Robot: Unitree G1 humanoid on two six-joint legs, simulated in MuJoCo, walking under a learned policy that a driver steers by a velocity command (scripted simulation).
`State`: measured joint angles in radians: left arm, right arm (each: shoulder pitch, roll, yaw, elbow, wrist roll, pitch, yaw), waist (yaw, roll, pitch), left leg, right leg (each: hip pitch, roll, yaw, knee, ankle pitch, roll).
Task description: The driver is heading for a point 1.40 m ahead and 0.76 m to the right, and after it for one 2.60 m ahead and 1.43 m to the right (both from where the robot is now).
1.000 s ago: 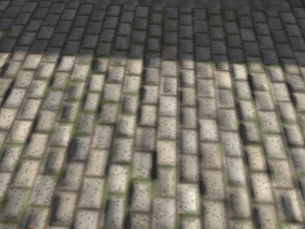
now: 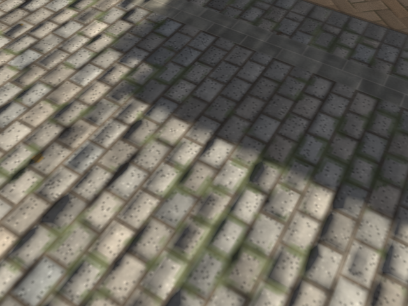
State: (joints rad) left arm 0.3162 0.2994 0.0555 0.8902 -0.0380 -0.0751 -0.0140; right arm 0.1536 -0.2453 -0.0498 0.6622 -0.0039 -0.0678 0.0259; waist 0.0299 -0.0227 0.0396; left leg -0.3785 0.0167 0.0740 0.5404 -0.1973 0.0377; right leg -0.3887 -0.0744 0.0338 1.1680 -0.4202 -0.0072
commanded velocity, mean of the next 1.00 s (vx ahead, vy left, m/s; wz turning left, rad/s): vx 0.29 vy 0.00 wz -0.51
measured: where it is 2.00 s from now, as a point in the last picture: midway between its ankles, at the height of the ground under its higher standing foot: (308, 246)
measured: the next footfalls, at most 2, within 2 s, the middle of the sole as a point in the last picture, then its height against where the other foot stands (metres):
right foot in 0.42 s outside the picture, level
left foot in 0.92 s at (221, 277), level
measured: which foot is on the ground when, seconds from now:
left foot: down 0.00-0.40, up 0.42-0.90, down 0.92-1.00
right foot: up 0.00-0.40, down 0.42-0.92, up 0.94-1.00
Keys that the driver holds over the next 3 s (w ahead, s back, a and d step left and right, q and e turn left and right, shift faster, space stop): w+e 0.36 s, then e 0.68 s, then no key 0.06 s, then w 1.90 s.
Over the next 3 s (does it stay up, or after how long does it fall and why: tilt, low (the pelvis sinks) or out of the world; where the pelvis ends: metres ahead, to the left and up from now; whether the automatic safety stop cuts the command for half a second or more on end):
stays up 1.09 -0.65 0.01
